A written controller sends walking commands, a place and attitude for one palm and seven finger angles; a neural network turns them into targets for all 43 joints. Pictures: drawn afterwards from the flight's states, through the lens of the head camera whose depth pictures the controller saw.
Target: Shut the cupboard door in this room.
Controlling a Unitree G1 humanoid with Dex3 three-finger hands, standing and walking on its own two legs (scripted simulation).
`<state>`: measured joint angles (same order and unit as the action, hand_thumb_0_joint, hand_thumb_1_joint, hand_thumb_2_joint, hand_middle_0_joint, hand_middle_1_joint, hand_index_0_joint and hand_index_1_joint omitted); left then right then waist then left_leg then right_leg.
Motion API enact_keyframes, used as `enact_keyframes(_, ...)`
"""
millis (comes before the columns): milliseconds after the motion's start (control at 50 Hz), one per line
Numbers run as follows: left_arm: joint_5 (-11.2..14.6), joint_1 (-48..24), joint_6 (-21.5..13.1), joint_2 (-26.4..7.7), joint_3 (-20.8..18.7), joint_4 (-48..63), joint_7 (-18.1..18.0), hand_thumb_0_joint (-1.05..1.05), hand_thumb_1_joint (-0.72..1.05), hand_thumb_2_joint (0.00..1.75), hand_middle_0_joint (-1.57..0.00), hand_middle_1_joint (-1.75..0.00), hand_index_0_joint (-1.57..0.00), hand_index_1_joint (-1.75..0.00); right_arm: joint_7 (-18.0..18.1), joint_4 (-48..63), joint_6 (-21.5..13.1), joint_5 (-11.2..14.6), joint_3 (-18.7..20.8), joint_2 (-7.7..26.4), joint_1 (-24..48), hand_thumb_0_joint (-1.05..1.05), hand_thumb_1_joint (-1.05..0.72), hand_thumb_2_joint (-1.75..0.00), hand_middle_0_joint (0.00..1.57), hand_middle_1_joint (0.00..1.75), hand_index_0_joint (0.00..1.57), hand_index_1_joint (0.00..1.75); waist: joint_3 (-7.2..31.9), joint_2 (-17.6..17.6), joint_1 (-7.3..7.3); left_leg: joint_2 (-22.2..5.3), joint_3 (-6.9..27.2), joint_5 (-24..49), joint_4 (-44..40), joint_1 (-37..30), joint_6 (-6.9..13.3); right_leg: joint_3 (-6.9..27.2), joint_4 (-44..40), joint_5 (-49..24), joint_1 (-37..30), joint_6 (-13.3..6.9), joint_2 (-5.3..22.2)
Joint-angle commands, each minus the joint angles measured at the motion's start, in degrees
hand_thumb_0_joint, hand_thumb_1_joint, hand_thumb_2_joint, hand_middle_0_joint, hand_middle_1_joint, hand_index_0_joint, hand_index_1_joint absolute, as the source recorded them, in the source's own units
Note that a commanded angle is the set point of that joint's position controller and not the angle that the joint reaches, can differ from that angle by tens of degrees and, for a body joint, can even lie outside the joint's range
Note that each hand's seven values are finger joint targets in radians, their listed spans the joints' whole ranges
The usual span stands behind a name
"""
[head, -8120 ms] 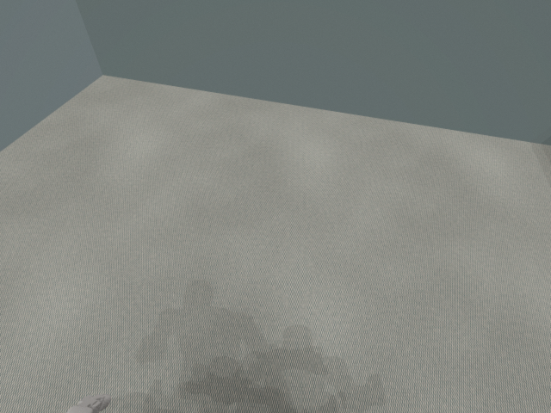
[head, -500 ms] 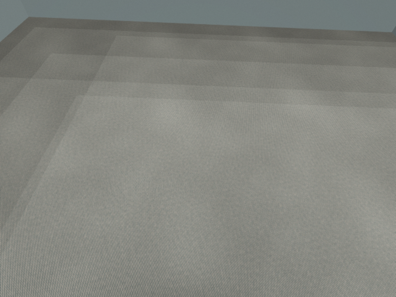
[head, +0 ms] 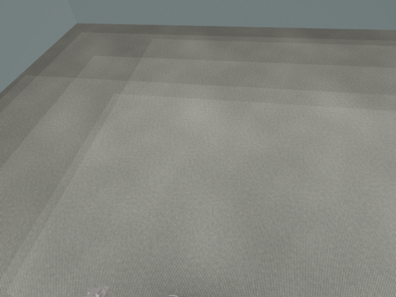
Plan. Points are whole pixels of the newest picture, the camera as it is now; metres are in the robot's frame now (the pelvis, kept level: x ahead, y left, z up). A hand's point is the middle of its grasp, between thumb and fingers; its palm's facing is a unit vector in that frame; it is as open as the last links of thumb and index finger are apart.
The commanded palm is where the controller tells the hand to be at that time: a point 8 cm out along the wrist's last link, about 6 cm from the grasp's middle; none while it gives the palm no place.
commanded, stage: turn or walk to find it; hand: left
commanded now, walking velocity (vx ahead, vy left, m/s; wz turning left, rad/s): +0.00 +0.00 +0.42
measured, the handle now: out of the picture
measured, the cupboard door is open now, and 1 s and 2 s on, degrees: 80 80 80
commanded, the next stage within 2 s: stand and wait in 1.30 s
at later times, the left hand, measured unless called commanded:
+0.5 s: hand out of the picture -0.06 +0.25 -0.18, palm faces +0.28 -0.93 -0.24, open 7.3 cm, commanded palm none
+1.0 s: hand out of the picture -0.04 +0.20 -0.13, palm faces +0.44 -0.85 -0.28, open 7.3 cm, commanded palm none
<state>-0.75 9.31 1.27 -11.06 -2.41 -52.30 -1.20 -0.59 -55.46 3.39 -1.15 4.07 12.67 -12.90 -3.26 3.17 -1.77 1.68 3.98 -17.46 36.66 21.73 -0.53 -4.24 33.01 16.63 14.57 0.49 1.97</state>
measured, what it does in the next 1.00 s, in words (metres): steps on the spot, turning left: left foot, then right foot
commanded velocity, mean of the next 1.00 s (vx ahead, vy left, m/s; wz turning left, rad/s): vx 0.00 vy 0.00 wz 0.42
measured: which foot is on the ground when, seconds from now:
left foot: up 0.00-0.38, down 0.40-0.88, up 0.90-1.00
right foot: down 0.00-0.40, up 0.42-0.86, down 0.88-1.00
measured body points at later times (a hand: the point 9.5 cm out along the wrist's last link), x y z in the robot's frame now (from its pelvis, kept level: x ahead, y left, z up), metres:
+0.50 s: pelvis -0.04 +0.03 +0.00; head -0.01 +0.07 +0.45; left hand -0.07 +0.30 -0.16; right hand +0.11 -0.19 -0.13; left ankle -0.07 +0.13 -0.73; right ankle -0.02 -0.11 -0.68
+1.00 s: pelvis -0.05 -0.01 +0.01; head -0.01 -0.04 +0.46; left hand -0.06 +0.25 -0.11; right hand +0.10 -0.23 -0.16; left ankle -0.11 +0.11 -0.66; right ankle -0.01 -0.10 -0.73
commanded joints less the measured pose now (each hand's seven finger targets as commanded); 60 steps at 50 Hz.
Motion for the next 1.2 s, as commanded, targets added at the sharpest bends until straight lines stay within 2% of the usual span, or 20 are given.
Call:
enact_keyframes(0,-0.36,1.54,-1.33,-12.12,-3.36,3.97,-1.31,0.00,0.90,0.90,-0.20,-0.30,-0.20,-0.30,0.03,5.52,-0.05,-0.37,2.40,6.19,2.15,0.00,-0.90,-0.90,0.20,0.30,0.20,0.30,0.88,-15.84,2.17,-1.65,2.35,-10.12,28.70,11.20,-0.70,17.67,-21.55,3.85,1.19,-8.33,22.15)
enact_keyframes(40,-0.25,-2.23,-1.43,-9.42,-2.06,4.77,-0.87,0.00,0.90,0.90,-0.20,-0.30,-0.20,-0.30,-0.38,3.34,0.24,-0.53,2.39,5.62,-0.70,0.00,-0.90,-0.90,0.20,0.30,0.20,0.30,-2.42,-12.61,-0.04,-2.24,0.16,-3.95,33.96,11.19,-1.69,9.59,-19.60,-0.13,2.71,-5.52,16.67)
enact_keyframes(80,-0.30,-0.86,-1.86,-8.33,-1.78,4.44,-0.87,0.00,0.90,0.90,-0.20,-0.30,-0.20,-0.30,-0.52,2.12,0.14,-0.33,2.09,4.68,-2.51,0.00,-0.90,-0.90,0.20,0.30,0.20,0.30,-1.33,-12.16,-0.12,-2.55,-1.37,-1.40,34.11,11.19,-2.67,4.87,-17.53,-7.57,-0.49,-4.80,15.01)
enact_keyframes(260,-1.23,6.55,-1.47,-12.01,-3.15,0.86,-0.86,0.00,0.90,0.90,-0.20,-0.30,-0.20,-0.30,-0.25,4.07,-0.85,0.47,0.58,3.21,4.81,0.00,-0.90,-0.90,0.20,0.30,0.20,0.30,2.70,-13.83,4.73,-4.16,-6.92,-10.11,10.54,4.09,-3.42,2.84,-11.50,-21.78,-9.06,-8.58,19.67)
enact_keyframes(340,-0.63,4.91,-0.83,-12.90,-3.41,0.36,-0.53,0.00,0.90,0.90,-0.20,-0.30,-0.20,-0.30,0.09,2.64,-1.87,0.61,0.36,3.83,-0.87,0.00,-0.90,-0.90,0.20,0.30,0.20,0.30,6.50,-12.93,1.81,-2.68,-9.70,1.19,-6.73,-7.85,-2.29,-1.84,-3.39,-23.07,-6.26,-4.62,17.85)
enact_keyframes(360,-0.11,4.66,-0.46,-11.38,-3.17,0.57,-0.39,0.00,0.90,0.90,-0.20,-0.30,-0.20,-0.30,-0.04,2.13,-2.44,0.63,0.73,5.81,-3.04,0.00,-0.90,-0.90,0.20,0.30,0.20,0.30,8.07,-6.93,0.40,-4.73,-6.65,8.61,-14.12,-14.96,-1.45,-4.11,3.41,-18.09,-1.55,-1.75,15.72)
enact_keyframes(380,0.39,5.47,0.07,-7.73,-2.64,2.20,-0.16,0.00,0.90,0.90,-0.20,-0.30,-0.20,-0.30,0.26,2.40,-3.04,0.09,1.97,11.62,-4.59,0.00,-0.90,-0.90,0.20,0.30,0.20,0.30,8.48,10.01,-0.49,-17.62,10.95,22.12,-17.82,-21.78,3.47,-6.99,14.76,2.73,12.21,2.76,8.16)
enact_keyframes(400,0.00,1.91,0.56,-5.66,-1.43,4.01,-0.20,0.00,0.90,0.90,-0.20,-0.30,-0.20,-0.30,0.70,1.99,-2.58,0.12,2.75,15.20,-6.74,0.00,-0.90,-0.90,0.20,0.30,0.20,0.30,7.02,15.70,-2.00,-25.12,17.28,34.90,-18.72,-19.69,9.31,-3.43,23.46,21.01,17.42,4.11,4.71)
enact_keyframes(420,-0.12,0.34,0.95,-7.09,-1.73,4.00,-0.17,0.00,0.90,0.90,-0.20,-0.30,-0.20,-0.30,0.79,1.85,-2.23,-0.18,2.55,14.82,-6.08,0.00,-0.90,-0.90,0.20,0.30,0.20,0.30,6.28,9.10,-2.00,-25.47,13.88,28.18,-18.13,-15.58,11.51,0.02,28.44,18.97,15.20,3.00,5.65)
enact_keyframes(460,-0.26,-0.94,1.44,-7.27,-2.31,2.34,0.09,0.00,0.90,0.90,-0.20,-0.30,-0.20,-0.30,1.71,2.82,-2.50,-0.24,1.52,10.94,-0.49,0.00,-0.90,-0.90,0.20,0.30,0.20,0.30,2.68,11.98,-0.23,-19.26,11.21,19.32,-19.56,-11.00,9.16,2.59,31.60,11.89,17.03,3.25,5.91)
enact_keyframes(520,-0.25,1.58,0.86,-6.94,-2.20,0.70,0.77,0.00,0.90,0.90,-0.20,-0.30,-0.20,-0.30,1.84,3.87,-3.06,-0.07,0.78,9.88,1.80,0.00,-0.90,-0.90,0.20,0.30,0.20,0.30,2.74,6.05,1.31,-15.08,6.81,25.40,-18.35,-13.19,8.17,2.21,31.29,6.42,16.71,3.97,4.47)
enact_keyframes(680,0.21,-1.77,0.54,-6.18,-1.48,2.81,0.13,0.00,0.90,0.90,-0.20,-0.30,-0.20,-0.30,1.61,3.44,-2.71,-0.25,1.54,10.23,-2.02,0.00,-0.90,-0.90,0.20,0.30,0.20,0.30,5.54,4.85,-0.84,-15.91,11.99,29.97,-16.31,-17.82,10.75,3.09,19.11,9.86,13.93,4.55,2.50)
enact_keyframes(800,0.59,4.18,-0.44,-6.34,-1.64,1.83,-0.15,0.00,0.90,0.90,-0.20,-0.30,-0.20,-0.30,1.19,4.76,-2.07,-0.11,1.92,9.96,1.62,0.00,-0.90,-0.90,0.20,0.30,0.20,0.30,6.33,5.63,2.44,-11.66,13.39,24.88,-11.97,-7.08,7.76,1.10,-3.15,-0.63,-2.99,3.33,-0.14)
enact_keyframes(820,0.42,6.21,-0.88,-7.58,-1.99,1.38,-0.33,0.00,0.90,0.90,-0.20,-0.30,-0.20,-0.30,1.03,4.92,-2.08,0.22,1.84,8.87,2.02,0.00,-0.90,-0.90,0.20,0.30,0.20,0.30,7.01,2.08,3.64,-9.20,12.10,18.48,-9.19,-2.55,5.38,2.23,-10.27,-5.69,-9.50,2.93,1.62)
enact_keyframes(840,-0.38,7.36,-1.47,-11.44,-2.76,1.39,-0.75,0.00,0.90,0.90,-0.20,-0.30,-0.20,-0.30,0.70,5.51,-2.14,0.76,1.45,5.73,1.01,0.00,-0.90,-0.90,0.20,0.30,0.20,0.30,8.18,-8.44,4.04,-3.97,6.70,5.98,-1.28,6.39,1.89,11.68,-15.09,-4.99,-17.08,0.03,11.57)
enact_keyframes(860,-0.90,7.67,-1.62,-15.89,-3.64,2.02,-0.95,0.00,0.90,0.90,-0.20,-0.30,-0.20,-0.30,0.61,7.37,-1.99,0.64,1.09,3.78,2.51,0.00,-0.90,-0.90,0.20,0.30,0.20,0.30,5.57,-20.69,5.06,2.65,-1.24,-13.83,11.90,13.01,-1.23,24.26,-17.68,-10.56,-14.64,-6.73,24.51)
enact_keyframes(880,-0.44,7.08,-1.24,-15.19,-3.24,2.74,-1.10,0.00,0.90,0.90,-0.20,-0.30,-0.20,-0.30,0.61,7.24,-1.28,0.16,1.98,6.48,3.94,0.00,-0.90,-0.90,0.20,0.30,0.20,0.30,4.49,-14.33,5.20,0.28,1.22,-15.64,22.33,10.36,-0.74,22.76,-18.45,-9.01,-6.07,-10.38,26.53)
enact_keyframes(920,-0.25,0.03,-1.32,-11.51,-2.85,4.19,-1.08,0.00,0.90,0.90,-0.20,-0.30,-0.20,-0.30,0.11,4.56,-0.07,-0.25,2.40,6.36,1.71,0.00,-0.90,-0.90,0.20,0.30,0.20,0.30,-0.30,-12.63,1.73,-1.42,1.85,-8.98,31.57,10.22,-0.93,16.52,-20.25,0.70,1.07,-8.11,20.10)
enact_keyframes(960,-0.20,-2.57,-1.62,-8.83,-1.92,4.70,-0.95,0.00,0.90,0.90,-0.20,-0.30,-0.20,-0.30,-0.43,2.74,0.07,-0.32,2.24,5.55,-1.38,0.00,-0.90,-0.90,0.20,0.30,0.20,0.30,-0.92,-10.72,-0.28,-2.55,-0.10,-3.89,33.87,9.75,-1.84,8.62,-17.90,-5.28,0.77,-6.05,16.02)
enact_keyframes(1180,-1.10,7.11,-1.61,-11.96,-2.90,0.64,-0.76,0.00,0.90,0.90,-0.20,-0.30,-0.20,-0.30,-0.22,3.85,-0.66,0.51,0.37,3.49,5.32,0.00,-0.90,-0.90,0.20,0.30,0.20,0.30,3.13,-13.99,4.68,-3.85,-6.69,-9.12,12.16,4.11,-3.52,2.42,-11.44,-25.33,-9.73,-8.68,18.76)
